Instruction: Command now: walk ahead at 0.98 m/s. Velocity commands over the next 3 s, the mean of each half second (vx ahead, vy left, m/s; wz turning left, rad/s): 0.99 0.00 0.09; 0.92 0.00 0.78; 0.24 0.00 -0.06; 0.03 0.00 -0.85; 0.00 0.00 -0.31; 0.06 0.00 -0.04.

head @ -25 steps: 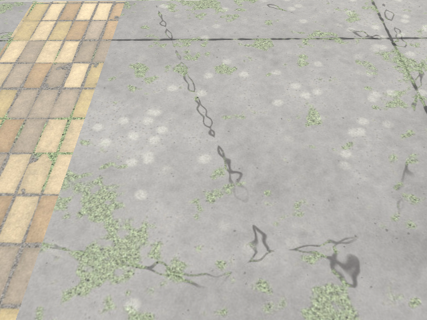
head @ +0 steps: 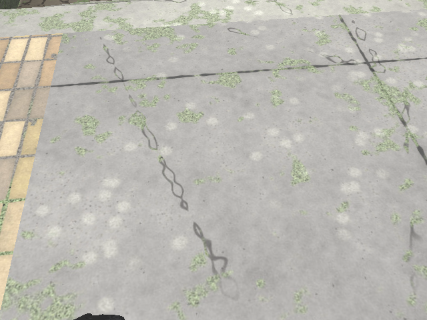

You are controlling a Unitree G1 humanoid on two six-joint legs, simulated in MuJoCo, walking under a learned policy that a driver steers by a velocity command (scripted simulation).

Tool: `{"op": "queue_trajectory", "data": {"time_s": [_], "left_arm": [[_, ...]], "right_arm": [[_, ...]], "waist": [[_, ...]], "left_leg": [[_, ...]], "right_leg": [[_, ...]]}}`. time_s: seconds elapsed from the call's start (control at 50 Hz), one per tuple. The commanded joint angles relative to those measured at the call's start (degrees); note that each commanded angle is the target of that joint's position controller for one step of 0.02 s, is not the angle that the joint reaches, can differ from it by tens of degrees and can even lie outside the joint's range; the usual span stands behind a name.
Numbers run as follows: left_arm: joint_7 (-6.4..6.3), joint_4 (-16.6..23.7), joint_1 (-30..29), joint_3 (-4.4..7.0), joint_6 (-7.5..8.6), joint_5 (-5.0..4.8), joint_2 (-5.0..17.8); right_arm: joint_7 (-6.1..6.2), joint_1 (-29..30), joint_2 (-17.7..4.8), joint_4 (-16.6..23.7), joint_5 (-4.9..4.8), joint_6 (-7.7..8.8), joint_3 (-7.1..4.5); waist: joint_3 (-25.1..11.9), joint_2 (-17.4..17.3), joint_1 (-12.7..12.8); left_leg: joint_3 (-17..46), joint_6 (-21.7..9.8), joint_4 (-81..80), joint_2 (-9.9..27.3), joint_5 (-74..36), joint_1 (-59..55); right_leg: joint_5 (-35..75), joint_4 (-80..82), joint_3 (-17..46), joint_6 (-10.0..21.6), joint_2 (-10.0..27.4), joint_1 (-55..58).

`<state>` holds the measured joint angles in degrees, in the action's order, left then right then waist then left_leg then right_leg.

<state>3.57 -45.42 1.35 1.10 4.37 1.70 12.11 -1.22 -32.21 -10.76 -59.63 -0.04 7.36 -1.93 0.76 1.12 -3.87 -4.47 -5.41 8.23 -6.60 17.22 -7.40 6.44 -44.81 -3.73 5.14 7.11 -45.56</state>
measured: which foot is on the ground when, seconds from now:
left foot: down 0.00-0.16, up 0.18-0.60, down 0.62-1.00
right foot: up 0.00-0.12, down 0.14-0.62, up 0.64-1.00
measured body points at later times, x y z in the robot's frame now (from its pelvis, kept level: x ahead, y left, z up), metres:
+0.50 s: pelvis +0.48 -0.01 -0.01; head +0.51 +0.00 +0.44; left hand +0.37 +0.23 -0.14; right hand +0.72 -0.21 -0.09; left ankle +0.72 +0.13 -0.67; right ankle +0.32 -0.08 -0.73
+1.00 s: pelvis +0.98 +0.08 -0.01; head +1.02 +0.11 +0.44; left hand +1.17 +0.37 -0.06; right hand +1.02 -0.21 -0.13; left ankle +0.77 +0.07 -0.72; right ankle +1.24 +0.05 -0.71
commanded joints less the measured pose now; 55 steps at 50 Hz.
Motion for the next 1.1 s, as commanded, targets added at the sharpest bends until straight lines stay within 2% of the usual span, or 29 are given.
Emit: {"op": "queue_trajectory", "data": {"time_s": [0.02,0.08,0.12,0.14,0.16,0.18,0.2,0.24,0.3,0.38,0.46,0.52,0.58,0.6,0.62,0.64,0.66,0.68,0.7,0.76,0.84,0.92,0.98,1.0,1.02,1.04,1.06,1.08,1.1], "left_arm": [[0.08,4.5,-7.2,-0.51,0.55,-0.8,1.9],[-1.1,4.1,-3.6,0.5,0.59,-0.57,5.2],[-2.61,-1.0,14.4,2.39,0.54,-0.71,9.3],[-3.63,-4.1,25.3,3.65,0.34,0.12,11.7],[-4.44,-5.0,30.7,5.06,0.14,1.76,16.5],[-3.18,-5.2,28.1,5.41,0.13,1.67,15.9],[-2.44,-5.2,22.3,5.0,0.46,0.67,11.8],[-2.05,-6.3,17.8,3.55,1.53,0.74,5.5],[-2.77,-9.0,19.2,2.28,2.86,-0.42,3.2],[-2.16,-9.5,21.9,2.51,4.3,-1.01,6.2],[-2.4,-10.7,26.5,2.1,5.6,-1.91,7.5],[-4.07,-10.7,28.2,1.9,4.74,-1.1,9.5],[-6.43,-9.4,25.4,3.03,1.94,0.97,13.9],[-6.69,-8.2,21.6,3.53,1.15,1.18,15.2],[-5.93,-7.4,19.6,3.26,1.5,1.62,12.8],[-4.24,-2.1,24.3,1.37,2.86,-0.4,4.3],[-4.2,1.0,19.2,0.82,4.14,-1.22,7.1],[-4.07,2.0,13.5,0.83,4.93,-0.6,9.3],[-3.83,2.7,12.1,0.7,5.16,-0.1,8.8],[-3.07,4.1,11.7,-0.14,1.59,2.89,6.5],[-1.98,11.2,-2.0,-1.5,0.43,2.07,5.2],[-2.27,13.4,-6.6,-2.21,1.3,0.8,4.8],[-4.15,12.9,0.0,-0.98,2.02,0.42,8.9],[-4.85,14.3,3.1,2.08,4.16,-3.17,12.2],[-5.46,10.3,17.6,2.63,4.05,-2.95,14.5],[-5.58,8.4,24.8,2.09,3.87,-0.78,15.5],[-4.49,9.3,24.6,1.75,3.34,2.27,14.5],[-4.38,10.4,17.5,3.1,2.51,0.82,14.6],[-4.5,11.2,13.1,2.33,1.81,0.02,9.6]], "right_arm": [[0.76,0.9,-8.1,3.2,-0.35,1.51,-0.69],[1.9,0.0,-11.6,2.5,1.04,0.42,-0.98],[3.01,2.3,-14.2,2.4,2.6,-1.37,-1.78],[3.02,5.1,-13.8,3.2,2.7,-1.74,-1.88],[1.91,3.6,-6.1,5.5,1.75,-1.24,-0.38],[0.8,-1.5,-3.9,6.8,-1.68,-0.03,0.01],[1.51,6.8,-8.0,8.5,-1.06,0.17,-0.56],[1.01,13.5,-6.8,10.2,0.08,0.02,-0.27],[-0.95,13.7,-3.1,11.5,2.58,-2.46,0.69],[-1.93,26.7,-4.3,16.9,2.22,-3.02,1.43],[-2.83,34.6,-3.6,19.1,0.53,-2.46,2.4],[-2.51,34.2,-6.7,18.0,1.09,-2.36,1.64],[-1.69,15.8,-11.5,12.9,1.36,-2.7,-0.38],[-1.15,3.4,-13.6,9.3,1.38,-2.95,-1.76],[-0.23,-0.9,-16.0,7.9,1.42,-3.72,-3.32],[0.05,4.2,-22.1,9.0,2.93,-4.52,-5.0],[0.13,5.0,-20.7,9.8,1.79,-4.93,-5.51],[0.47,7.1,-16.4,9.7,1.3,-4.76,-4.87],[0.53,8.9,-13.7,9.2,1.2,-4.66,-4.32],[1.2,11.1,-10.8,9.6,0.15,-2.99,-2.93],[0.87,9.2,-13.3,10.6,-0.13,-1.46,-3.48],[0.5,2.4,-14.6,9.4,-0.85,-2.6,-4.43],[1.6,3.4,-15.9,10.0,-0.51,-3.1,-4.94],[2.27,7.6,-10.0,11.4,-3.93,-3.45,-3.25],[2.22,12.1,-10.0,13.7,-2.4,-3.69,-2.58],[2.45,11.2,-4.2,17.0,1.24,-4.19,-0.73],[2.11,-1.5,-7.7,17.8,-1.11,-3.67,-1.13],[2.02,-1.4,-11.3,17.8,-2.78,-4.39,-1.39],[2.36,4.8,-12.6,17.9,-2.7,-5.57,-1.55]], "waist": [[9.2,-2.2,2.0],[2.4,-6.7,4.9],[-7.4,-9.1,13.6],[-11.9,-8.1,18.7],[-17.4,3.5,16.1],[-22.8,14.6,10.4],[-12.9,5.5,9.8],[-2.4,-4.5,6.4],[2.6,-1.2,1.4],[8.5,-0.8,2.9],[9.0,-0.1,5.5],[4.9,3.2,4.9],[-6.6,7.7,-5.3],[-10.8,7.2,-11.5],[-11.5,2.9,-11.5],[-14.3,-18.4,-0.7],[-18.5,-10.2,-3.4],[-9.6,-0.6,-2.7],[-4.3,3.9,0.6],[1.9,4.6,6.5],[7.0,0.3,3.9],[3.3,-2.7,-1.8],[-3.1,-6.7,1.5],[-8.2,-4.6,7.9],[-18.4,-3.3,14.5],[-23.9,7.3,13.1],[-34.3,18.1,7.2],[-32.5,17.2,6.2],[-23.6,9.5,7.3]], "left_leg": [[3.8,-3.1,-9.4,14.4,-39.7,11.2],[2.3,-1.4,3.6,16.7,-72.6,-2.7],[1.9,-1.5,27.0,18.1,-77.4,-2.7],[1.2,-1.9,43.6,16.2,-65.5,6.8],[1.3,-1.9,66.7,9.0,-24.7,26.2],[9.0,-1.3,81.0,1.0,8.5,44.5],[10.5,-3.1,79.1,6.4,1.7,50.5],[9.9,-3.0,71.8,10.4,-3.5,47.5],[9.3,-0.5,65.4,13.8,-3.4,44.2],[3.8,1.1,50.2,14.6,-15.0,49.0],[-2.0,-1.9,31.6,10.0,-30.4,38.8],[-6.4,-4.0,27.0,4.3,-27.8,37.7],[-6.6,-6.4,27.2,-1.6,-16.8,20.5],[-3.1,-8.5,23.8,0.1,-15.0,8.9],[5.4,-10.0,26.9,5.4,-6.1,-1.4],[36.4,-21.5,23.6,19.9,-12.8,-18.8],[51.0,-24.6,10.9,22.5,0.7,-21.8],[46.2,-20.6,6.5,20.9,3.3,-12.7],[40.9,-17.6,4.9,18.7,-0.8,-2.2],[30.2,-14.9,3.3,11.8,-10.2,17.1],[24.3,-12.4,-0.2,6.1,-21.6,29.9],[22.3,-5.1,8.2,4.1,-48.8,20.6],[25.8,0.7,23.7,2.7,-55.3,17.6],[30.7,3.9,35.2,2.3,-43.3,23.9],[24.1,5.5,50.1,-0.3,-21.0,26.7],[18.6,6.0,67.3,-4.6,26.2,39.1],[22.0,7.5,80.1,-2.8,26.3,42.8],[18.9,9.1,84.5,2.0,19.3,47.3],[14.0,9.9,82.6,4.5,15.3,50.4]], "right_leg": [[5.7,10.3,-4.2,1.5,-4.1,12.7],[-4.2,13.2,-6.2,3.5,-10.5,18.4],[-11.9,14.5,-3.9,5.4,-12.3,35.3],[-16.4,14.8,-0.3,7.0,-8.3,49.1],[-32.5,13.2,19.0,10.2,6.8,64.3],[-41.3,25.8,51.1,16.5,15.8,73.1],[-40.9,29.6,44.4,13.7,12.1,65.9],[-29.2,32.6,29.8,10.6,8.4,48.4],[-25.9,37.1,20.2,7.9,3.5,35.6],[-8.6,42.5,7.3,5.9,-0.7,31.7],[13.1,46.6,-2.0,0.7,-0.5,35.1],[41.1,39.4,-6.4,-2.1,1.0,50.6],[61.1,10.2,-7.5,-3.7,4.0,54.9],[55.8,-7.4,-7.4,-3.2,4.0,49.3],[18.1,-27.5,-6.3,-2.0,-1.5,35.5],[-35.5,-50.0,-0.5,-5.9,-11.2,6.2],[-31.3,-51.7,8.5,-4.3,-9.7,-4.0],[-25.6,-44.7,9.8,-3.2,-5.8,-4.8],[-23.5,-38.1,9.0,-3.0,-3.9,-1.1],[-26.4,-29.3,7.9,-6.3,-0.8,7.0],[-13.4,-7.2,2.4,-8.6,-1.5,12.5],[1.3,9.3,-0.3,-6.1,-8.5,19.2],[2.3,18.0,3.2,-4.9,-12.4,34.8],[8.7,22.2,10.3,-4.0,-8.9,48.2],[15.3,17.5,12.2,-2.3,-0.8,62.1],[49.6,5.5,22.3,-0.9,13.0,74.2],[59.0,7.7,38.3,8.8,23.9,78.4],[35.0,13.0,42.6,14.1,23.3,74.0],[20.7,17.4,36.0,13.0,17.0,64.7]]}}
